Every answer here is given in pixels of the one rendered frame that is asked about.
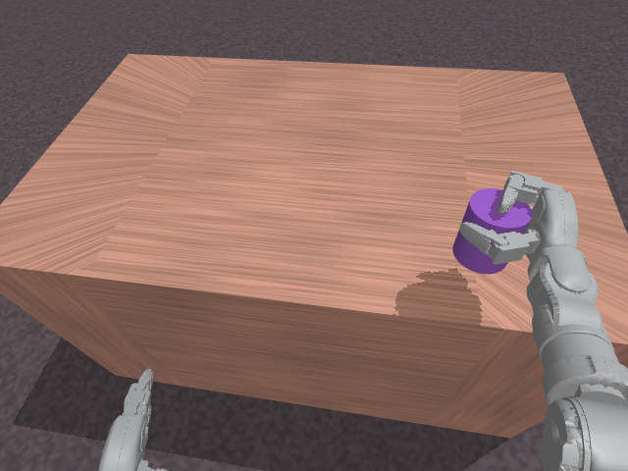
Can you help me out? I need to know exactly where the can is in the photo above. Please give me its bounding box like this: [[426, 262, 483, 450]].
[[452, 188, 532, 274]]

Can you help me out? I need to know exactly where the left robot hand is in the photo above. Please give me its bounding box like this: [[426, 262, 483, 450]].
[[98, 369, 168, 471]]

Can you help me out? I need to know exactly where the right robot arm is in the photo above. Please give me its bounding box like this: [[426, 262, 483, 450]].
[[527, 246, 628, 471]]

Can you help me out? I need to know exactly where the right robot hand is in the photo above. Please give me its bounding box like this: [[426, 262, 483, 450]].
[[459, 171, 579, 264]]

